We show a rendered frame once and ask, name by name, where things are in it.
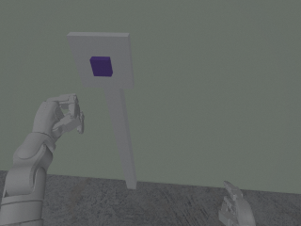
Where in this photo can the button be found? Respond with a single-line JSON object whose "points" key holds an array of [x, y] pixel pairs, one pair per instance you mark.
{"points": [[101, 66]]}

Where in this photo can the panel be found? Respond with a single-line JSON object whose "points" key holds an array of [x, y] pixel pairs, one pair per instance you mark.
{"points": [[117, 46]]}

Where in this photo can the right robot hand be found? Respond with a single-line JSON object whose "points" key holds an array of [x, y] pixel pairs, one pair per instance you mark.
{"points": [[240, 213]]}

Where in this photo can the left robot hand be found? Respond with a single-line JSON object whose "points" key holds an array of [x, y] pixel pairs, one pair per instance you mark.
{"points": [[51, 121]]}

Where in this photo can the robot left forearm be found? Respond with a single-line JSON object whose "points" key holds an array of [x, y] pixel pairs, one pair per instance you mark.
{"points": [[25, 182]]}

